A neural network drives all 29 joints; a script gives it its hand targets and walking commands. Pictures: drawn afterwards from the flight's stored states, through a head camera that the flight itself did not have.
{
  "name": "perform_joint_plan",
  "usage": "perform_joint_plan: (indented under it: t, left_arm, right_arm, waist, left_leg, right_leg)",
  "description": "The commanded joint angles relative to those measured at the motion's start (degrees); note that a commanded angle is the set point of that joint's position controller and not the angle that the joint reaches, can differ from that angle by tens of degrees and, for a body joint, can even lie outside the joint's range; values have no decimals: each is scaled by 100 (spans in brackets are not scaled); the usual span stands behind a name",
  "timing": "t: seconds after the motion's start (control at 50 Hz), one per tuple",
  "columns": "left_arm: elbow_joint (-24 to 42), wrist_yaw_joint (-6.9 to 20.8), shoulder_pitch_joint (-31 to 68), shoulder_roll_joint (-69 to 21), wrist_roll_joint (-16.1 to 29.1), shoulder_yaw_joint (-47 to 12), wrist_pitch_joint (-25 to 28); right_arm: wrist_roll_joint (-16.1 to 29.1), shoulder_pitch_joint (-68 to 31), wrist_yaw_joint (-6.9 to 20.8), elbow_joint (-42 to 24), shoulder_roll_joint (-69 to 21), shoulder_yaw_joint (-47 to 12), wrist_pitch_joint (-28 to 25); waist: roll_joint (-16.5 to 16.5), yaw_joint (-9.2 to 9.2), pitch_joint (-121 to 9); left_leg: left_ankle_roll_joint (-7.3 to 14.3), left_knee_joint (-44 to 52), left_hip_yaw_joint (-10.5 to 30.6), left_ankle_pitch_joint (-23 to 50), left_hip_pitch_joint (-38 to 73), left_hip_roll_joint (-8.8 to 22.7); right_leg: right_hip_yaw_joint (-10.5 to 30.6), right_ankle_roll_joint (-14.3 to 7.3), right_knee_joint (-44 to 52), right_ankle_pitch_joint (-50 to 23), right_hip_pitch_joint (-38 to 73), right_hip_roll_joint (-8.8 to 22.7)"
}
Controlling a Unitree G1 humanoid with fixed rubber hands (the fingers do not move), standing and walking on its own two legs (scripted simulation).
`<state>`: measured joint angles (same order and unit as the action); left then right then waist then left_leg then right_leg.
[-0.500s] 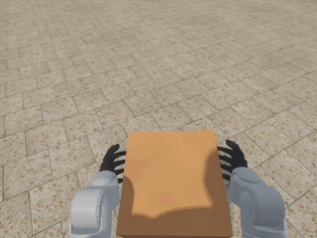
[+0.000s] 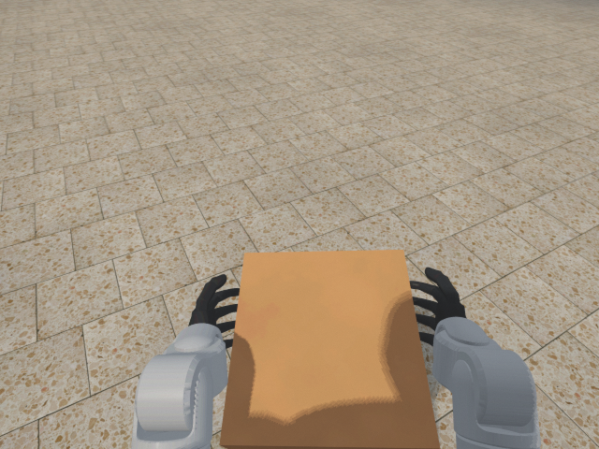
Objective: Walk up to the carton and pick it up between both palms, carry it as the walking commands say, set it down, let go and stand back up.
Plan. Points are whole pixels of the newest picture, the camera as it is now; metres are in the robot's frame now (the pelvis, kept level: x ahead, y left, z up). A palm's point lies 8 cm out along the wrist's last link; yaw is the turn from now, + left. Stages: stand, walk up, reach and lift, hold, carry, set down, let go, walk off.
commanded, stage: carry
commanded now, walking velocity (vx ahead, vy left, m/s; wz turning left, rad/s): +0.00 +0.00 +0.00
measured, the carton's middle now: (325, 365) +0.26 -0.01 +0.00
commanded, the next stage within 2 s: none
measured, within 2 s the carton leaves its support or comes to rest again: neither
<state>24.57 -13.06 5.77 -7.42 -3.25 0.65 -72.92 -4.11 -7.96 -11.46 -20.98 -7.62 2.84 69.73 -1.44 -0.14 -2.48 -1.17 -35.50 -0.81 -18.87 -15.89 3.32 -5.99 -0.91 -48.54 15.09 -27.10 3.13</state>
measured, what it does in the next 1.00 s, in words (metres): walks backwards, turning left: right foot, then left foot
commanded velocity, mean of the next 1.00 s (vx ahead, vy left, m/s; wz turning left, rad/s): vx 0.00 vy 0.00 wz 0.94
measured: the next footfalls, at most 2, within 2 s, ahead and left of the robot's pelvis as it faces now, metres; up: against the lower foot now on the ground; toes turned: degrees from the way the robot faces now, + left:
right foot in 0.12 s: +0.02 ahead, -0.12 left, +0.00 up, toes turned -7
left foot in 0.40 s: -0.04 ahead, +0.15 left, +0.00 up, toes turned +14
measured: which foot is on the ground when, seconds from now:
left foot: down 0.00-0.14, up 0.16-0.38, down 0.40-0.70, up 0.72-1.00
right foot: up 0.00-0.10, down 0.12-0.40, up 0.42-0.68, down 0.70-1.00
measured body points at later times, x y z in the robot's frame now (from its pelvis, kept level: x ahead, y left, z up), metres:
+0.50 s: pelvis -0.09 +0.03 -0.01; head -0.10 +0.04 +0.44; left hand +0.13 +0.23 +0.07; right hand +0.20 -0.05 +0.08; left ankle -0.08 +0.14 -0.73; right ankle -0.05 -0.11 -0.69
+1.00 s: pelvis -0.15 +0.04 -0.01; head -0.09 +0.05 +0.44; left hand +0.01 +0.31 +0.07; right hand +0.18 +0.07 +0.07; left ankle -0.24 +0.14 -0.71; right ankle -0.10 -0.10 -0.73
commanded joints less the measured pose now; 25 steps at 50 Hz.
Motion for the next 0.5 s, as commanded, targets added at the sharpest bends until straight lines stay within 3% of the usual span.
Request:
perform_joint_plan:
  t: [0.0, 0.02, 0.04, 0.06, 0.08, 0.1, 0.12, 0.14, 0.16, 0.18, 0.2, 0.24, 0.3, 0.34, 0.36, 0.38, 0.4, 0.42, 0.44, 0.46, 0.48]
  left_arm:
    - [783, 1134, 3071, -5361, 1755, -3416, 296]
    - [736, 1090, 2870, -5276, 1747, -3363, 292]
    - [653, 1070, 2794, -5241, 1750, -3341, 253]
    - [674, 1065, 2719, -5181, 1731, -3299, 247]
    - [616, 1072, 2607, -5161, 1733, -3274, 237]
    - [620, 1090, 2587, -5199, 1760, -3255, 242]
    - [487, 1094, 2375, -5177, 1672, -3078, 286]
    - [588, 1139, 2436, -5271, 1689, -3093, 366]
    - [604, 1156, 2514, -5362, 1707, -3061, 378]
    - [565, 1182, 2361, -5506, 1697, -2981, 421]
    - [693, 1192, 2500, -5531, 1700, -2996, 458]
    - [691, 1173, 2430, -5396, 1622, -2912, 468]
    - [487, 1118, 2273, -5250, 1544, -2891, 392]
    - [576, 1086, 2380, -5247, 1587, -2971, 406]
    - [552, 1090, 2311, -5260, 1589, -3024, 388]
    - [628, 1099, 2469, -5215, 1617, -3064, 369]
    - [689, 1092, 2497, -5195, 1615, -3086, 312]
    - [755, 1102, 2602, -5278, 1641, -3136, 330]
    - [743, 1131, 2619, -5483, 1756, -3238, 343]
    - [877, 1143, 2669, -5645, 1862, -3357, 384]
    - [992, 1139, 2875, -5753, 1919, -3456, 419]
  right_arm:
    - [1704, -1930, 1153, -294, -5266, -2854, -48]
    - [1681, -1775, 1108, -276, -5203, -2848, -48]
    - [1581, -1670, 1041, -202, -5150, -2750, -24]
    - [1581, -1665, 1023, -207, -5146, -2774, -19]
    - [1476, -1484, 1001, -170, -5051, -2721, -22]
    - [1491, -1546, 989, -263, -5102, -2759, -44]
    - [1586, -1741, 980, -437, -5221, -2935, -61]
    - [1651, -1853, 1015, -638, -5330, -3078, -80]
    - [1697, -2049, 1028, -691, -5405, -3139, -64]
    - [1833, -2241, 1053, -912, -5492, -3313, -105]
    - [1850, -2257, 1066, -874, -5587, -3331, -116]
    - [1852, -2316, 1071, -885, -5490, -3349, -96]
    - [1752, -2174, 1030, -687, -5262, -3155, -17]
    - [1742, -2071, 1027, -591, -5330, -3122, 2]
    - [1715, -2018, 1032, -703, -5250, -3070, 3]
    - [1703, -1988, 1045, -606, -5265, -3015, 34]
    - [1608, -1799, 1046, -466, -5072, -2880, 50]
    - [1692, -2003, 1077, -682, -5165, -2991, 11]
    - [1696, -2008, 1084, -682, -5265, -3006, 18]
    - [1681, -1861, 1112, -692, -5342, -3016, -1]
    - [1730, -1953, 1152, -727, -5449, -3041, -45]
  waist:
    - [1482, 26, -1063]
    - [1457, 6, -1434]
    - [1458, 22, -1706]
    - [1356, 43, -1834]
    - [1362, 42, -2082]
    - [1178, -2, -2247]
    - [266, 3, -2306]
    - [-698, -1, -2017]
    - [-1128, 9, -1810]
    - [-1134, 46, -1757]
    - [-937, 28, -1627]
    - [-880, 13, -1287]
    - [-954, 22, -1154]
    - [-803, -15, -1277]
    - [-486, -47, -1305]
    - [404, -119, -1178]
    - [2092, -196, -859]
    - [1636, -120, -562]
    - [1080, -75, -752]
    - [819, -70, -919]
    - [919, -79, -1024]
  left_leg:
    - [567, 1574, 575, 1993, -212, 1072]
    - [607, 1157, 563, 3407, 478, 1083]
    - [617, 814, 526, 4210, 913, 1048]
    - [569, 661, 411, 4064, 804, 956]
    - [497, 583, 472, 3966, 631, 848]
    - [387, 339, 547, 3515, 350, 655]
    - [203, -108, 326, 2634, -445, 376]
    - [46, -372, -29, 480, -1312, 52]
    - [-32, -837, -227, -735, -1557, -78]
    - [-17, -1489, -367, -1222, -1577, -194]
    - [1, -1726, -281, -1225, -1626, -58]
    - [2, -1642, -418, -917, -1426, 72]
    - [-4, -1079, -515, -586, -956, 41]
    - [87, -185, -525, -179, -539, -102]
    - [141, 403, -256, -72, -153, -113]
    - [350, 1288, 763, -407, 130, 460]
    - [851, 2262, 3150, -892, -30, 1743]
    - [1157, 2296, 3666, -343, -318, 1683]
    - [1047, 2180, 3042, -570, -550, 1398]
    - [834, 2018, 2410, -319, -610, 1046]
    - [772, 1749, 2071, 559, -414, 800]
  right_leg:
    - [236, 300, -251, 760, 26, 11]
    - [75, 303, 399, 832, 19, -113]
    - [17, 287, 1187, 795, 209, -147]
    - [-99, 279, 2107, 332, 705, -134]
    - [-53, 239, 2399, -146, 1397, 11]
    - [211, 229, 2438, -710, 1840, 335]
    - [663, 95, 2125, -2773, 2448, 972]
    - [1125, -224, 2162, -3116, 2514, 1642]
    - [1323, -483, 2489, -2449, 2289, 1996]
    - [1377, -696, 2788, -1771, 2011, 2168]
    - [1262, -728, 2995, -891, 1679, 2246]
    - [797, -599, 3121, 30, 1074, 2120]
    - [397, -333, 3053, 609, 667, 2033]
    - [18, -77, 2570, 703, 647, 1922]
    - [-253, 171, 2091, 1185, 462, 1767]
    - [-708, 483, 1152, 1318, -73, 1445]
    - [-1018, 947, -200, 1921, -1189, 577]
    - [-134, 901, -1110, 1743, -1281, 344]
    - [187, 743, -1473, 1430, -1082, 441]
    - [223, 654, -1625, 1131, -907, 405]
    - [241, 585, -1553, 958, -942, 378]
